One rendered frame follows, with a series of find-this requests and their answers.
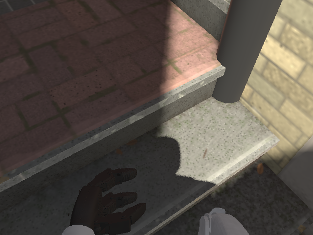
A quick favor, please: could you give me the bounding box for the robot left hand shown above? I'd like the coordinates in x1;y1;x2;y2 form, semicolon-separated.
68;168;146;235

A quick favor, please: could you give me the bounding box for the right robot thigh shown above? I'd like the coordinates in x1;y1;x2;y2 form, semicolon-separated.
199;212;249;235

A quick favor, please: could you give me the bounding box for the left robot forearm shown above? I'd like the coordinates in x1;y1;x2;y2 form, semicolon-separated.
62;225;95;235

